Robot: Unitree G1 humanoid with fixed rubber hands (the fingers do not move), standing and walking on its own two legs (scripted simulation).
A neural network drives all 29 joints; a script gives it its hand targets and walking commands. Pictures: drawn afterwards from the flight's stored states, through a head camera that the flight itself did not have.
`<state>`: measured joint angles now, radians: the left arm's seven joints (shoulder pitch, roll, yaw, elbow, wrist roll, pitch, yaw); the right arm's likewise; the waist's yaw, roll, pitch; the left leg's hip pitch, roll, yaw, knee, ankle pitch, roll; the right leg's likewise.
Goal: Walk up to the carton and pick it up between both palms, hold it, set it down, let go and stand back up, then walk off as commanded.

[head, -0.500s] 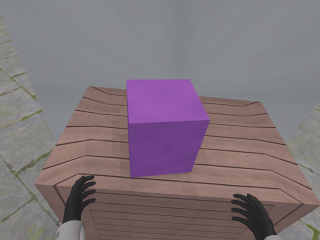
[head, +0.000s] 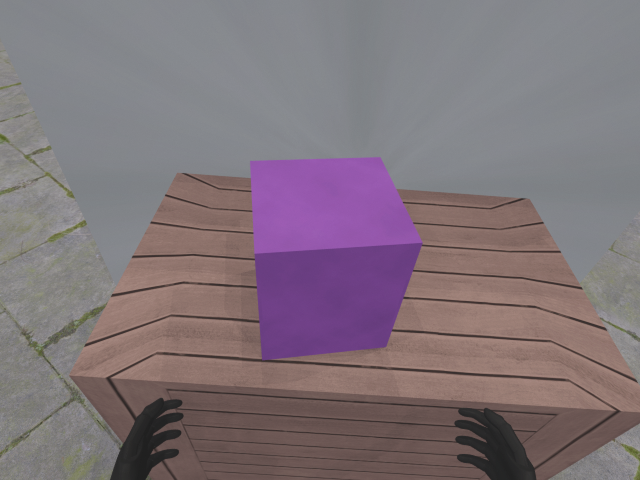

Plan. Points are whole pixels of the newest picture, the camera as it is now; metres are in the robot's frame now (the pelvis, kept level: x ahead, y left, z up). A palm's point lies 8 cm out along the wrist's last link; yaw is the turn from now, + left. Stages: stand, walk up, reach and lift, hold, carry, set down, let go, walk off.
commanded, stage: set down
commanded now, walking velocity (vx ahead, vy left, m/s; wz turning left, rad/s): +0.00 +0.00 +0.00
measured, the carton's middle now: (321, 258) +0.46 +0.04 +0.02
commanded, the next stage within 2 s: let go in 1.12 s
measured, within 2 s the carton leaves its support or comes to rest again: neither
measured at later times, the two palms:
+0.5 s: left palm out of the picture +0.14 +0.23 -0.05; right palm out of the picture +0.18 -0.20 -0.05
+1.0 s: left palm out of the picture +0.14 +0.24 -0.07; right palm out of the picture +0.18 -0.19 -0.07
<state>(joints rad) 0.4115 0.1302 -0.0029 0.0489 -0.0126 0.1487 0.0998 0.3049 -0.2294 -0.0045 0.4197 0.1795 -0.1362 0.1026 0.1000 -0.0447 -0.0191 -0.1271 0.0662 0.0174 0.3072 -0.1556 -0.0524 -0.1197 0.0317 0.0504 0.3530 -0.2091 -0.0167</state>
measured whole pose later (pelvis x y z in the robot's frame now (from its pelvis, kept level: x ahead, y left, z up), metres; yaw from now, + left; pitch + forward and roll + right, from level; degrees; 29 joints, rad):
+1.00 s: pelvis +0.01 +0.00 +0.00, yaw +0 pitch -3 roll +0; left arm 0.25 0.21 0.00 0.38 -0.01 0.16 -0.03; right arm 0.22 -0.14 0.00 0.63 -0.02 -0.15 -0.02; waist 0.10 -0.04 0.06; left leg -0.09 0.06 0.02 0.31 -0.17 -0.05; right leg -0.08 0.02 0.05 0.35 -0.23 -0.02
